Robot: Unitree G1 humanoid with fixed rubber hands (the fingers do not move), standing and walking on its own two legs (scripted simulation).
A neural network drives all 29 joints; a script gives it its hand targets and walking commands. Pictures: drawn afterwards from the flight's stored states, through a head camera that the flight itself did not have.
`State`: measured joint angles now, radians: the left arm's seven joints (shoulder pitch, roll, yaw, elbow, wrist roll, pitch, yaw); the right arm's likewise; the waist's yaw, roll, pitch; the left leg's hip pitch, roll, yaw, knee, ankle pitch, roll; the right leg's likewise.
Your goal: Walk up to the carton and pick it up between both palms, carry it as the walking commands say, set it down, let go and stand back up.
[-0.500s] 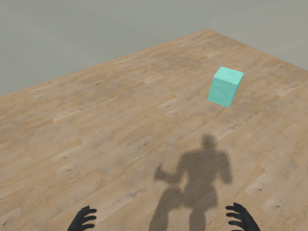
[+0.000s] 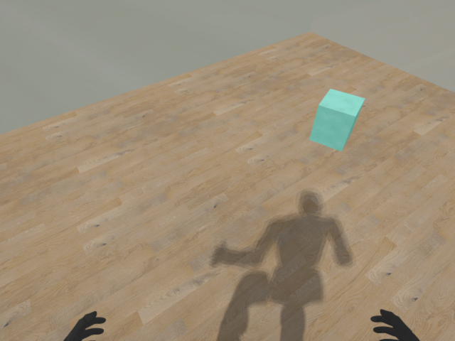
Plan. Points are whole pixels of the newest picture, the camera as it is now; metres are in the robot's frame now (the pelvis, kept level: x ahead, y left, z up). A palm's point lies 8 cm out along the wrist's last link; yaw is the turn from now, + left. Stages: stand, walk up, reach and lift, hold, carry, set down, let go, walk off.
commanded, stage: stand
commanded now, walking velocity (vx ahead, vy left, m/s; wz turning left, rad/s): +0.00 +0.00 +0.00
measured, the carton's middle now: (335, 120) +1.47 -0.69 -0.61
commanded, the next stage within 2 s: none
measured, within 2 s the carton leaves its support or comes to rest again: neither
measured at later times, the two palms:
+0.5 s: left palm out of the picture +0.10 +0.29 -0.08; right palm out of the picture +0.10 -0.31 -0.08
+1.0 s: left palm out of the picture +0.09 +0.29 -0.07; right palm out of the picture +0.08 -0.31 -0.08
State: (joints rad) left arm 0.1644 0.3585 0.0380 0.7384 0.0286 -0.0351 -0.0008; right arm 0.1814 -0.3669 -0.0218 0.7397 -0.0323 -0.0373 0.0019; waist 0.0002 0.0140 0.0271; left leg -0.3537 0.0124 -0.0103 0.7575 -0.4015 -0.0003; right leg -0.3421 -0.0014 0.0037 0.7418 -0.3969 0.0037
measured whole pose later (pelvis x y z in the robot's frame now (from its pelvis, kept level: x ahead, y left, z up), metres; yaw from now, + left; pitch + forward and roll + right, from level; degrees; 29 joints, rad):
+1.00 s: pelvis -0.01 -0.01 +0.03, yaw +0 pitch -2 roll +0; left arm 0.10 0.37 -0.01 1.04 0.01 -0.03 -0.01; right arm 0.12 -0.38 0.02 1.04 -0.01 -0.03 0.00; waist 0.00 0.02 0.04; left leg -0.17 0.02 -0.02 0.42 -0.21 -0.02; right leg -0.17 0.00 0.00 0.42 -0.22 -0.01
